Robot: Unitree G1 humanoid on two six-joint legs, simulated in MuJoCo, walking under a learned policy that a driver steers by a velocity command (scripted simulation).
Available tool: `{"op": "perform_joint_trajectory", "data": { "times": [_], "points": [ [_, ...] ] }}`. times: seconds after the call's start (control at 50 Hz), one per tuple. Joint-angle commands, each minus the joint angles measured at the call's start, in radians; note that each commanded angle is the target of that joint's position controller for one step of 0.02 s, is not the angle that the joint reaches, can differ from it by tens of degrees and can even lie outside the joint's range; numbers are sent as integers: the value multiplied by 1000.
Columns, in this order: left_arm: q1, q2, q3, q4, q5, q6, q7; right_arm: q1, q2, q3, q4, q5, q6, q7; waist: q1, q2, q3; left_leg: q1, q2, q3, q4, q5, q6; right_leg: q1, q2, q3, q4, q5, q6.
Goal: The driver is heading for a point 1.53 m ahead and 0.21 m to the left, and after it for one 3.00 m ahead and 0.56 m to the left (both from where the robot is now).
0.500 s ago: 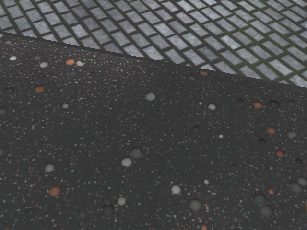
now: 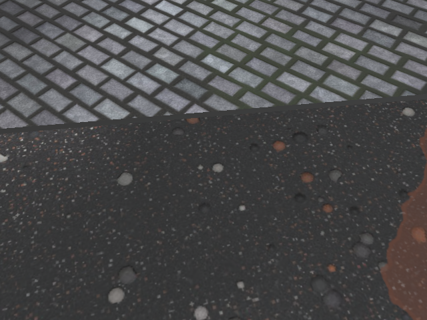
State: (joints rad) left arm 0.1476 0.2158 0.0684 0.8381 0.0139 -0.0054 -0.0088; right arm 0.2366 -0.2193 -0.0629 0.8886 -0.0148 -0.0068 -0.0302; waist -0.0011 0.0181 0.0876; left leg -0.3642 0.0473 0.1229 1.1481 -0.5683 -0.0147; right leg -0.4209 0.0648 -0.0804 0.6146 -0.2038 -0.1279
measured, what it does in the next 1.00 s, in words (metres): steps on the spot: left foot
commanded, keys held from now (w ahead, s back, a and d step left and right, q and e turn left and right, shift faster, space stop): e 0.02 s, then no key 0.98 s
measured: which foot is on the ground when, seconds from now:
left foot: up 0.00-0.40, down 0.42-1.00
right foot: down 0.00-1.00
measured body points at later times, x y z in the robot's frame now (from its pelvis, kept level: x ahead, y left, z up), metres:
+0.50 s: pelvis +0.02 +0.03 +0.02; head +0.03 +0.05 +0.47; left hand +0.13 +0.27 -0.12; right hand +0.04 -0.22 -0.11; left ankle +0.01 +0.14 -0.72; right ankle +0.07 -0.06 -0.72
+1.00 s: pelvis +0.04 +0.04 +0.03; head +0.05 +0.05 +0.48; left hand +0.08 +0.28 -0.13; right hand +0.04 -0.20 -0.13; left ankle +0.01 +0.14 -0.72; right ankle +0.07 -0.07 -0.72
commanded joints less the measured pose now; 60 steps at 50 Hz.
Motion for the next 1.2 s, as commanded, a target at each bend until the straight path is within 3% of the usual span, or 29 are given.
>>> {"op": "perform_joint_trajectory", "data": {
  "times": [0.02,0.06,0.12,0.2,0.26,0.32,0.38,0.4,0.42,0.44,0.46,0.48,0.54,0.56,0.58,0.64,0.74,0.96,1.2],
  "points": [
    [66,142,37,-46,-13,23,24,-3,-100,-21,-89,-7,3,-4,15,-46,-107,-231,23,-144,86,98,-14,222,-311,427,-320,341,-198],
    [38,108,25,-58,-5,18,26,53,-94,-22,-69,-26,24,-4,-13,-61,-136,-146,13,-132,30,162,-12,171,-256,344,-329,351,-154],
    [62,136,28,-52,6,-1,17,74,-67,-14,-64,-11,42,1,-16,-61,-181,-106,-1,-133,-45,180,-12,182,-235,313,-332,370,-136],
    [78,142,23,-46,11,7,17,15,-80,-13,-82,-8,55,0,14,-118,-165,-104,-2,-139,-188,184,-15,195,-227,346,-389,51,-111],
    [72,148,20,-42,15,16,16,-2,-79,-9,-87,-2,56,1,25,-134,-143,-51,-20,-131,-300,161,-5,178,-228,370,-413,-100,-99],
    [66,147,16,-33,18,22,14,27,-75,-5,-76,5,47,-3,26,-136,-129,33,-46,-112,-420,130,18,160,-236,389,-406,-114,-93],
    [58,140,10,-16,3,31,22,122,-51,3,-38,8,32,-10,-15,-109,-112,196,-69,-84,-714,253,62,113,-222,389,-370,-121,-47],
    [76,120,4,-8,-2,31,25,125,-62,5,-36,1,21,-13,-10,-72,-92,251,-33,-138,-834,311,80,68,-195,375,-348,-135,0],
    [103,67,-13,-9,-9,25,25,125,-105,4,-47,-19,8,-17,10,47,-112,290,128,-324,-937,233,110,27,-140,315,-245,-153,50],
    [69,57,-14,-18,-23,18,23,39,-147,2,-66,-14,0,-10,40,145,-40,133,252,-474,-995,224,169,32,-8,177,-206,-108,82],
    [58,74,-14,2,-1,16,17,-42,-103,14,-75,-13,-10,-3,51,132,-18,11,249,-431,-986,236,177,175,-38,168,-138,-89,83],
    [57,66,-16,13,2,14,10,-64,-77,24,-73,-8,-20,-1,60,121,-36,1,193,-372,-973,240,144,236,-42,176,-158,-17,80],
    [62,92,-19,40,11,0,12,-23,-108,19,-47,-2,-31,-4,47,109,-58,108,104,-273,-899,401,87,273,-80,198,-250,149,89],
    [47,101,-19,49,9,-6,17,46,-94,21,-29,4,-33,0,9,76,-82,105,92,-277,-894,404,83,308,-101,219,-260,163,91],
    [79,96,-19,73,-3,-8,18,62,-93,21,-14,7,-29,1,17,50,-83,141,77,-260,-898,379,81,286,-105,221,-260,154,91],
    [90,79,-26,118,-6,-4,23,61,-82,24,9,4,-19,-3,14,12,-44,166,69,-245,-888,347,81,252,-108,228,-285,137,92],
    [94,77,-32,175,-7,-5,31,67,-77,25,47,4,-16,-1,5,-27,-45,198,55,-226,-871,378,83,253,-120,239,-302,162,89],
    [119,67,-44,263,-8,-2,42,82,-55,42,129,5,-14,-6,8,-15,-44,214,48,-215,-865,420,80,277,-131,238,-297,189,83],
    [137,41,-57,315,-9,3,48,124,-33,60,190,4,-14,-12,8,-10,-26,209,46,-214,-863,441,79,279,-131,227,-287,191,85]
  ]
}}
Keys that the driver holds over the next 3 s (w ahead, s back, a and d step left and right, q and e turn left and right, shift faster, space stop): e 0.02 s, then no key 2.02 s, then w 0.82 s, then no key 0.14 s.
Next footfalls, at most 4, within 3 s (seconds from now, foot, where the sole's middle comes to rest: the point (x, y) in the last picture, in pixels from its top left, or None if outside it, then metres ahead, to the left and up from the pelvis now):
0.42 left None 0.05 0.13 -0.76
2.44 right None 0.29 -0.10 -0.76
2.98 left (223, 255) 0.64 0.02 -0.76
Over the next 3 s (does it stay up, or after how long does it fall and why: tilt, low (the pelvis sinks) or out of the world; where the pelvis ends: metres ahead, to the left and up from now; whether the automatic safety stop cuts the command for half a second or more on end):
stays up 0.47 -0.03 0.00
